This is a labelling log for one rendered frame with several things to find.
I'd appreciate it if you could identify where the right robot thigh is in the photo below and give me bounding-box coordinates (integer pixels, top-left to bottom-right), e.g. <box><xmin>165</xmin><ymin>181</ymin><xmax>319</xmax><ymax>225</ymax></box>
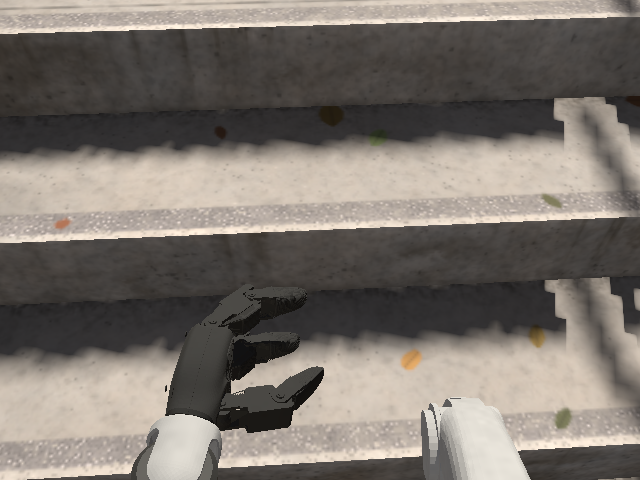
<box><xmin>421</xmin><ymin>398</ymin><xmax>531</xmax><ymax>480</ymax></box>

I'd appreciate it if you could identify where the left robot hand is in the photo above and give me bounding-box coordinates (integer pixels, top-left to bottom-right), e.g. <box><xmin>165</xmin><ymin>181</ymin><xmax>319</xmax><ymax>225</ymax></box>
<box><xmin>165</xmin><ymin>284</ymin><xmax>324</xmax><ymax>433</ymax></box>

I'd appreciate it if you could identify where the left robot forearm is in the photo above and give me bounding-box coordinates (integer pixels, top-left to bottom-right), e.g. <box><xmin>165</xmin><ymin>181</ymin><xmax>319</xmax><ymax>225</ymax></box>
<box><xmin>131</xmin><ymin>414</ymin><xmax>222</xmax><ymax>480</ymax></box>

